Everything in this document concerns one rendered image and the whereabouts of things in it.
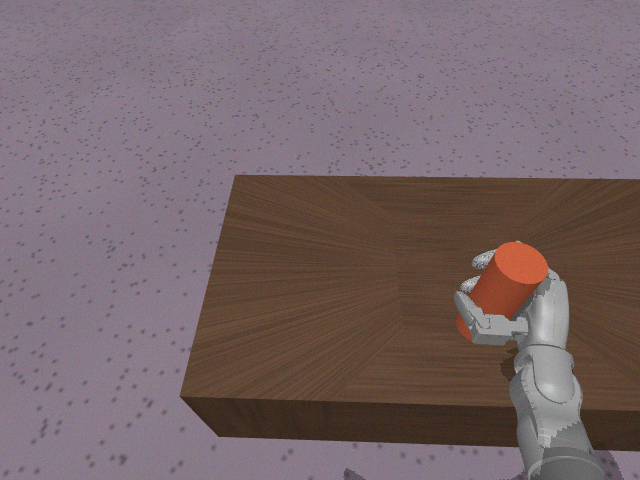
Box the right robot arm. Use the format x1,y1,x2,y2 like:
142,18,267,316
509,344,606,480

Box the right robot hand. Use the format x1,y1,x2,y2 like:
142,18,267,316
454,241,570,352

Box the can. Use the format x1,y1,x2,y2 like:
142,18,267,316
456,242,548,341

